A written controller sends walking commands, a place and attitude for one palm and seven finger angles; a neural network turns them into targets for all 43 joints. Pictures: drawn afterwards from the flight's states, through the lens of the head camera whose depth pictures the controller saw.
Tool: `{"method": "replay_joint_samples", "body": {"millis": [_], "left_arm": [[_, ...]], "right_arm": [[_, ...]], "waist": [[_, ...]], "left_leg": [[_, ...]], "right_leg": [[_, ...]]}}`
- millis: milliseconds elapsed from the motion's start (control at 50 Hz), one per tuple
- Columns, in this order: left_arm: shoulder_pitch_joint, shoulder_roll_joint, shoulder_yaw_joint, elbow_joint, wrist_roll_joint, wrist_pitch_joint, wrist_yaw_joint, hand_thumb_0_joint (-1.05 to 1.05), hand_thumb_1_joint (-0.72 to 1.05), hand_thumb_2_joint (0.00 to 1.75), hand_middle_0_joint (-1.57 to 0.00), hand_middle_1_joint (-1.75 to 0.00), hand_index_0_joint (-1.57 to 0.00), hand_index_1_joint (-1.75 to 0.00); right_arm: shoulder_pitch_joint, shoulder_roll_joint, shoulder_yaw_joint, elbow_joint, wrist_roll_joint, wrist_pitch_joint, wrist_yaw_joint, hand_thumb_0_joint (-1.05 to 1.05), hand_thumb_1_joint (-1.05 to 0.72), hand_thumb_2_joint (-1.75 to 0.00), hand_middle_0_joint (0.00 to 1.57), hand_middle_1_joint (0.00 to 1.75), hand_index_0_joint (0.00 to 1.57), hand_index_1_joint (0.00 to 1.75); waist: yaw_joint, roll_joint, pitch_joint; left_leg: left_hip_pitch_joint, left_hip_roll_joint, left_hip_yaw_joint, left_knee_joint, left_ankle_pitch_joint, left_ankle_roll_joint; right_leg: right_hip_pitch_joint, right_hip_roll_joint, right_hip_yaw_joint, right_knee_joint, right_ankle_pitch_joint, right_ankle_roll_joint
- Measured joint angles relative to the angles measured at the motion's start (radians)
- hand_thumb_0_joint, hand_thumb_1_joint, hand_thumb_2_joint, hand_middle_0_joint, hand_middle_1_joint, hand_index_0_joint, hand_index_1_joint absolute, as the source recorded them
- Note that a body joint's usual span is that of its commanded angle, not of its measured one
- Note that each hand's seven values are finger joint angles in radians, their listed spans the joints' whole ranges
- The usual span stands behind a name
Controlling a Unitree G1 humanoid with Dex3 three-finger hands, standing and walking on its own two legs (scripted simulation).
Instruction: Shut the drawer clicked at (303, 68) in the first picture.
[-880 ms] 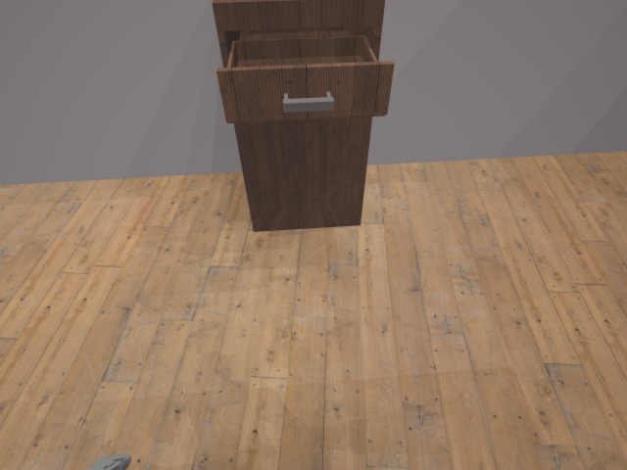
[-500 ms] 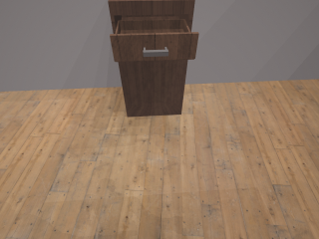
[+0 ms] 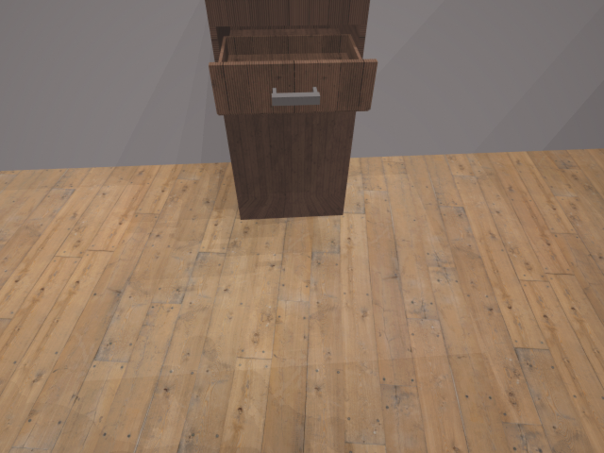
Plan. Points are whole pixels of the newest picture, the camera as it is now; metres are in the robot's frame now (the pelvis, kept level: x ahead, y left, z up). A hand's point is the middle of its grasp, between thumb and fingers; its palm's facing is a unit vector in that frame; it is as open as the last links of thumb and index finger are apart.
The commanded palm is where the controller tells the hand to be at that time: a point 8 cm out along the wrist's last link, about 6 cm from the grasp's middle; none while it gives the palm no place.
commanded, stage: look at it before walking up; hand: left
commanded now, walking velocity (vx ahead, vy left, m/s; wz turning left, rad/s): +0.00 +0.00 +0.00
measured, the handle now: (295, 94) +0.98 +0.08 +0.01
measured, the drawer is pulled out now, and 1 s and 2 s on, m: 0.28 0.28 0.28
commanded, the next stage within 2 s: walk to a spot facing it in 0.56 s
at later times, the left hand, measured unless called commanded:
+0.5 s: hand out of the picture +0.07 +0.24 -0.16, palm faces -0.03 -0.95 -0.32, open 7.4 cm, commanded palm none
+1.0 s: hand out of the picture +0.08 +0.19 -0.18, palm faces -0.13 -0.97 -0.21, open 7.4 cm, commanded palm none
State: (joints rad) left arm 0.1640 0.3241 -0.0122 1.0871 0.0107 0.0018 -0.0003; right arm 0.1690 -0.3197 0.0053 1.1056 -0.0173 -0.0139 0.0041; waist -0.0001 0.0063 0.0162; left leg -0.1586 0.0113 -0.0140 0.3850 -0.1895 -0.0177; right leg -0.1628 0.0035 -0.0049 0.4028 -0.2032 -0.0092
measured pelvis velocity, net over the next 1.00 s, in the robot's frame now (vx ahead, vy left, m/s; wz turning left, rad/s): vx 0.06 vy -0.01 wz -0.17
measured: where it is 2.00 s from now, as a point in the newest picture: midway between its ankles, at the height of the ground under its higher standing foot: (346, 417)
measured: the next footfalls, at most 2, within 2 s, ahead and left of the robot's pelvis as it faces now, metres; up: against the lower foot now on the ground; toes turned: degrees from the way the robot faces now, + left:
right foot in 1.12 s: +0.16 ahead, -0.15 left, +0.00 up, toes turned -21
left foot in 1.68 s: +0.47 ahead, -0.02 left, +0.00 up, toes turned -21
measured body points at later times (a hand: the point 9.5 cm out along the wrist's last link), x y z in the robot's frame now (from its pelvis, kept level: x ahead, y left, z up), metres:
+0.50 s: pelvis +0.01 +0.00 +0.00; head +0.01 +0.00 +0.45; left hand +0.07 +0.29 -0.13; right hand +0.08 -0.29 -0.14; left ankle +0.01 +0.13 -0.74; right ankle +0.01 -0.11 -0.74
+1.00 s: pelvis +0.06 -0.01 -0.01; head +0.06 -0.01 +0.44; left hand +0.09 +0.24 -0.16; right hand +0.03 -0.26 -0.16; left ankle +0.01 +0.13 -0.74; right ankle +0.03 -0.10 -0.72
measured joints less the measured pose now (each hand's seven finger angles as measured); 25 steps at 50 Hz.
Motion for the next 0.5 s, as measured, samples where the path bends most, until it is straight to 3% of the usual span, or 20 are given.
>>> {"method": "replay_joint_samples", "body": {"millis": [500], "left_arm": [[0.001, 0.000, 0.001, 0.005, 0.001, -0.005, 0.000, 0.01, 0.91, 0.89, -0.21, -0.30, -0.21, -0.30]], "right_arm": [[-0.021, -0.006, -0.001, 0.003, 0.002, -0.003, -0.002, 0.00, -0.90, -0.90, 0.21, 0.30, 0.21, 0.30]], "waist": [[0.003, -0.004, 0.005]], "left_leg": [[0.016, 0.000, 0.003, -0.022, -0.003, 0.001]], "right_leg": [[0.016, 0.000, 0.003, -0.023, -0.001, 0.002]]}}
